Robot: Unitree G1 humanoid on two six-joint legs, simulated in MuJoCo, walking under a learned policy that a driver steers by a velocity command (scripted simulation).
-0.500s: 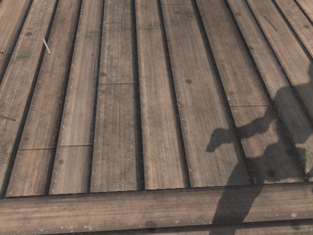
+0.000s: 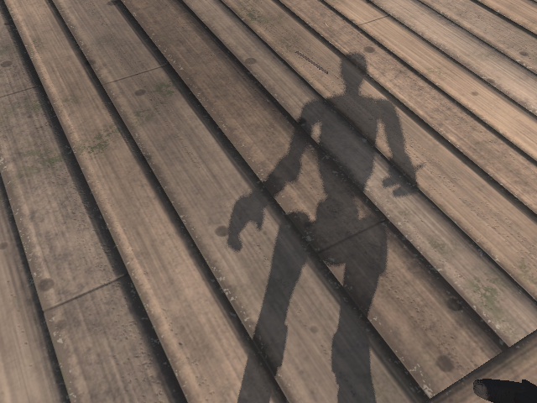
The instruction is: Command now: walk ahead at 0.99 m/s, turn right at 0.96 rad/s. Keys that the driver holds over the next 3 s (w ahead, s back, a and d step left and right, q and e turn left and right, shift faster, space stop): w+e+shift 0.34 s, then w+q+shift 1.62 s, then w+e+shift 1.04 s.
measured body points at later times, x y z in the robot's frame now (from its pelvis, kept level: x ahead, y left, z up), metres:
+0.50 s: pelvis +0.38 -0.07 +0.00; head +0.40 -0.08 +0.45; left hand +0.63 +0.10 -0.09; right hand +0.32 -0.33 -0.13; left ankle +0.28 +0.15 -0.58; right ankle +0.42 -0.14 -0.72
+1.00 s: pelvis +0.82 -0.16 +0.00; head +0.84 -0.16 +0.45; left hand +1.03 +0.07 -0.08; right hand +0.85 -0.44 -0.12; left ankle +0.89 -0.14 -0.72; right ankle +0.68 -0.31 -0.59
